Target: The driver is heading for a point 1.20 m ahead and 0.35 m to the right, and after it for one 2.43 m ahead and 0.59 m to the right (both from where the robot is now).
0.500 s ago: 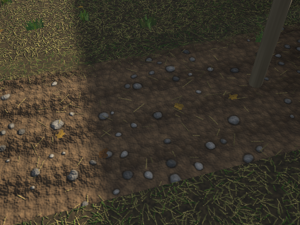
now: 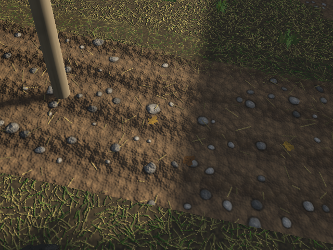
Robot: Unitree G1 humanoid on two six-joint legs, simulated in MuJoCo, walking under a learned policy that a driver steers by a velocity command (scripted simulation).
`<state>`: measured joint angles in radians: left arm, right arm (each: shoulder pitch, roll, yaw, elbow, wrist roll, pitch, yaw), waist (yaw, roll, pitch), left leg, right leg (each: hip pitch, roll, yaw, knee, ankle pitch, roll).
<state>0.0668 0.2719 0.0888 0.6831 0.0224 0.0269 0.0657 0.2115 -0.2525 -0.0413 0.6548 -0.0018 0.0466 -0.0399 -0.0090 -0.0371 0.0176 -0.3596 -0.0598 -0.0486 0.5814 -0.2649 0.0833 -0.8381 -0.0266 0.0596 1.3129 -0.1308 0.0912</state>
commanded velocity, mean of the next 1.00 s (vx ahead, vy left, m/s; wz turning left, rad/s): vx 0.40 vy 0.00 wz -0.37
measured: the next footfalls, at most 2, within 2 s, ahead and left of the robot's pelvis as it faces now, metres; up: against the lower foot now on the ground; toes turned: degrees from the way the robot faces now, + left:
right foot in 0.42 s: +0.11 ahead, -0.16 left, +0.00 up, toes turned -16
left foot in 0.82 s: +0.48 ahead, -0.11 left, +0.00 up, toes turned -29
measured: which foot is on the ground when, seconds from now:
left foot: down 0.00-0.42, up 0.44-0.80, down 0.82-1.00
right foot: up 0.00-0.40, down 0.42-0.86, up 0.88-1.00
